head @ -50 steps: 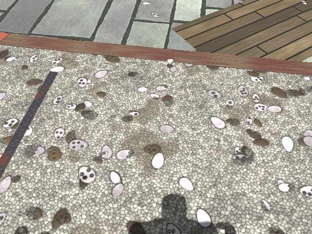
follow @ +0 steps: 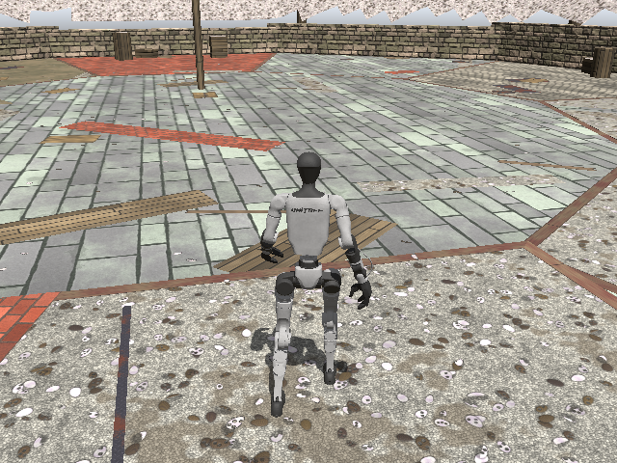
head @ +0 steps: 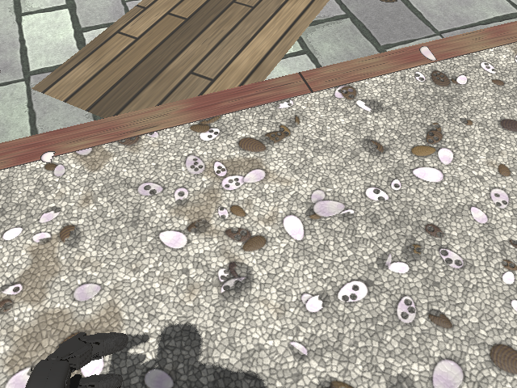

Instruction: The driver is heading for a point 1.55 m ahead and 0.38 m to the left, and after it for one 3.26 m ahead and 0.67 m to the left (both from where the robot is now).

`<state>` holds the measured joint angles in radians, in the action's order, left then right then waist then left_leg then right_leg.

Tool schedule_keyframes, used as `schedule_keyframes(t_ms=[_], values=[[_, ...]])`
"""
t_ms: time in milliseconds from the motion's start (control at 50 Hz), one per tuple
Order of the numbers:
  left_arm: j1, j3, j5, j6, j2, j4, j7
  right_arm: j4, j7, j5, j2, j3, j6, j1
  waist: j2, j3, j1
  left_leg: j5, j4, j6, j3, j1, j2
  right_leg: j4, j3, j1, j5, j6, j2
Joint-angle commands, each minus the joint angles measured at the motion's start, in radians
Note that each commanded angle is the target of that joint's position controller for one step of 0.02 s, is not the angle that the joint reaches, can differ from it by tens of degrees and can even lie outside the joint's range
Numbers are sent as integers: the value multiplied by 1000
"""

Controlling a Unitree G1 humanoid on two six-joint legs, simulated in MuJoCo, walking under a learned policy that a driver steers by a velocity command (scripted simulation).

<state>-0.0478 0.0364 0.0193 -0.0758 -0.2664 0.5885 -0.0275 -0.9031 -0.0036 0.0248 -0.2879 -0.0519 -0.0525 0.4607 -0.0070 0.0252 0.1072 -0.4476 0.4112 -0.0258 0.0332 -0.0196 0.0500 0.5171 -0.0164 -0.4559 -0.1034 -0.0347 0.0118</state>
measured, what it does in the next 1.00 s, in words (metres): walks ahead, turning left: left foot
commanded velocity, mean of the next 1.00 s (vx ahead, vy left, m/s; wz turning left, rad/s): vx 0.49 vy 0.00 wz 0.43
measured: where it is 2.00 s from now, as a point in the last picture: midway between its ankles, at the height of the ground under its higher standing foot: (139, 214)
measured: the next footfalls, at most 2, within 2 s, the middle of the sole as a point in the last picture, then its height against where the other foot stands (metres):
left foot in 0.52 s outside the picture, level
right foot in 1.02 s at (207, 283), level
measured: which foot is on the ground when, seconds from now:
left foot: down 0.00-0.00, up 0.02-0.50, down 0.52-1.00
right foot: down 0.00-0.52, up 0.54-1.00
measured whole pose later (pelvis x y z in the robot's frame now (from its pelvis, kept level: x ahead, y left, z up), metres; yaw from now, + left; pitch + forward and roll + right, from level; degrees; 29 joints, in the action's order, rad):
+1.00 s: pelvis +0.54 +0.11 +0.00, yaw +29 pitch +2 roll +1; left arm -0.06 0.03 0.00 -0.11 -0.28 0.66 -0.03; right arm -0.77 0.01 0.02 -0.30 -0.06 -0.04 0.37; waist -0.04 0.01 0.08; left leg -0.43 0.42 0.06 0.16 0.02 -0.09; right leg 0.48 0.02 -0.49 -0.01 -0.02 0.01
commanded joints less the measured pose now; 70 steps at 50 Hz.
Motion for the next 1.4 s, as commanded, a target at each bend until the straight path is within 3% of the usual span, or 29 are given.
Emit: schedule_keyframes(t_ms=[20,40,60,140,240,420,460,500,520,540,560,580,600,620,640,700,800,900,960,1000,1020,1040,1060,1080,1120,1200,1360,1380,1400], values=[[-440,102,-33,4,-303,30,20,131,5,-6,-2,22,-35,7,-312,-399,-215,-107,714,44,18,658,-76,-171,655,871,-325,-226,426],[-415,77,-31,-1,-200,31,16,115,5,21,-129,-11,-41,-47,-199,-304,-240,-98,840,48,115,739,-35,-238,685,767,-427,-208,398],[-345,61,-21,-4,-160,34,17,137,2,32,-157,-24,-41,-110,-176,-167,-215,-4,857,59,96,788,7,-248,522,654,-375,-177,371],[-192,46,-32,-31,-85,54,10,121,2,11,-82,-23,-5,-121,-116,-27,-114,199,768,43,73,650,85,-360,192,364,-63,-141,248],[-193,61,-34,-50,-109,106,20,162,-2,2,-47,-19,19,-205,-56,42,-99,355,614,17,96,735,79,-410,15,343,114,-152,245],[-287,87,-2,-6,-187,174,39,289,-61,-1,-41,-2,6,-469,-20,97,-172,424,234,84,-61,719,35,-344,-170,536,310,-108,277],[-281,94,3,11,-218,174,44,305,-66,0,-72,-18,11,-439,-60,34,-134,321,228,123,-123,615,-32,-214,-196,581,660,-87,277],[-259,95,11,29,-238,165,51,266,-56,5,-147,-62,19,-229,-78,-98,-7,280,191,180,-160,317,-118,99,-226,527,850,-52,246],[-260,84,4,25,-220,153,57,224,-38,5,-216,-98,30,-57,-32,-185,77,312,151,224,-66,12,-99,370,-229,324,655,-8,207],[-361,35,-40,3,-63,100,41,221,-23,13,-334,-118,30,-51,256,-264,-40,196,113,400,471,-357,178,757,-181,-155,-343,66,23],[-291,29,-12,-40,-101,82,30,262,-27,2,-284,-97,12,-33,165,-438,4,37,-75,483,843,-439,286,910,85,-282,-514,62,-57],[-168,46,29,-61,-167,47,22,252,-31,-9,-218,-79,-2,-60,96,-301,34,88,-126,416,709,-358,262,899,125,-369,-419,39,-2],[-145,39,26,-73,-157,35,26,252,-31,-4,-190,-70,-12,-116,42,-190,-10,172,-126,380,582,-211,221,810,117,-356,-328,23,41],[-146,42,-3,-74,-156,48,35,262,-29,-3,-154,-59,-14,-188,-3,-119,-59,289,-127,350,478,-61,179,720,112,-296,-278,27,77],[-167,50,-19,-66,-167,53,37,279,-25,-15,-129,-50,-17,-231,22,-99,-96,391,-143,341,413,42,149,669,120,-217,-240,34,98],[-188,46,-36,-33,-140,57,33,280,-12,-15,-137,-51,-20,-246,29,-66,-129,537,-185,344,324,188,113,559,93,-146,-197,75,103],[-24,17,-33,-26,-78,23,25,242,13,-7,-155,-52,-12,-187,69,-22,-66,496,-181,266,175,279,22,190,51,-89,139,111,55],[100,20,-14,-45,-104,-7,-1,191,12,-4,-159,-46,-8,-89,89,5,-6,392,-128,246,246,166,91,15,59,-76,205,71,26],[67,33,-14,-53,-132,-7,-7,175,15,-8,-166,-50,2,-83,118,9,-36,495,-63,225,301,60,144,-22,56,-65,72,21,18],[-101,57,-17,-55,-170,41,-1,182,14,-14,-152,-43,8,-117,113,-81,-127,784,118,189,230,44,89,-63,7,147,70,-39,-14],[-257,69,-26,-55,-213,66,2,201,16,-28,-120,-27,8,-120,56,-227,-192,713,359,154,172,151,39,-18,130,403,121,-107,99],[-362,93,-34,-47,-301,92,-2,209,15,-16,-61,-8,-7,12,-206,-368,-166,319,736,62,69,506,-118,-69,558,765,-35,-282,300],[-381,77,-2,-41,-231,110,-14,212,10,-16,-91,-5,-21,-1,-273,-357,-175,-100,850,47,105,704,-131,-223,821,818,-268,-313,349],[-316,58,9,-35,-171,98,-11,230,5,0,-158,-23,-30,-116,-160,-189,-188,-40,900,54,114,796,-65,-240,726,703,-366,-265,326],[-234,45,-13,-19,-144,79,-7,264,0,-20,-135,-18,-48,-247,-15,-26,-161,82,795,56,73,781,-3,-276,530,457,-200,-230,241],[-219,42,-11,-17,-137,79,7,264,1,-42,-85,-13,-48,-223,-79,-39,-104,152,573,9,39,649,21,-318,377,319,76,-231,156],[-339,64,12,14,-189,128,39,319,-12,-21,-64,2,-60,-472,-77,-17,-181,495,136,-33,37,479,-59,-268,325,238,64,-173,113],[-333,23,-148,-21,-124,139,-34,291,-37,-141,15,57,-27,-390,-99,-39,-143,446,187,-19,42,475,-17,-261,346,230,6,-212,134],[-326,35,-130,-36,-127,135,-63,296,-42,-139,-20,46,-11,-402,-86,-4,-142,389,191,-3,50,469,5,-248,376,230,1,-214,164]])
